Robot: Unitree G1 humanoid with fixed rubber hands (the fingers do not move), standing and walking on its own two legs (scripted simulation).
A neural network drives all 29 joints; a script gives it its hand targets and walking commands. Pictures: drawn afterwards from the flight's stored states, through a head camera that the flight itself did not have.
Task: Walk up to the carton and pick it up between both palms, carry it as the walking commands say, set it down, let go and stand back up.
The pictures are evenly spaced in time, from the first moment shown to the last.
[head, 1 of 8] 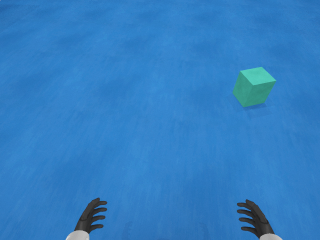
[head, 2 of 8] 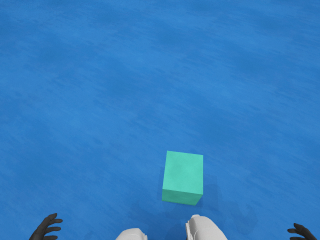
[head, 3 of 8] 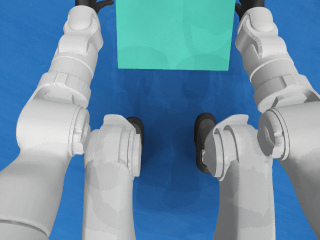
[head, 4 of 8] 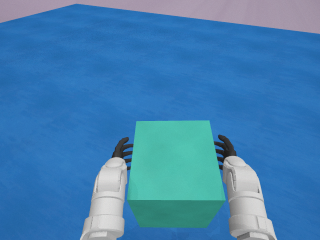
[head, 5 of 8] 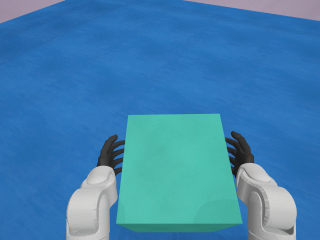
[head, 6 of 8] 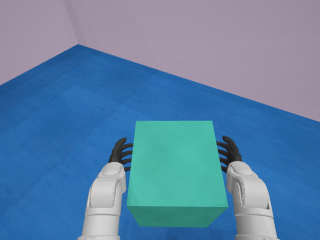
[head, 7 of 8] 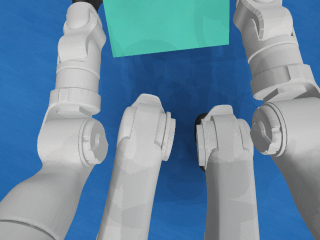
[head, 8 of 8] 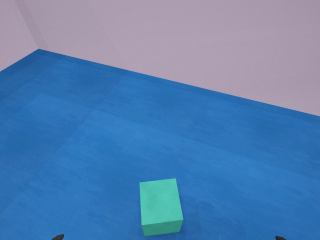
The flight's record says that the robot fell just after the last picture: no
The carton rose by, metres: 0.70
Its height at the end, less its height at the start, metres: +0.00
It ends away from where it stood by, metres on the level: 4.49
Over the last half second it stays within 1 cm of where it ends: yes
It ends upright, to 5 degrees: yes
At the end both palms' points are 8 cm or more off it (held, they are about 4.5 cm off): yes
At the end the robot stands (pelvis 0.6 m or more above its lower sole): yes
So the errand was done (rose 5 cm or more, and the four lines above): yes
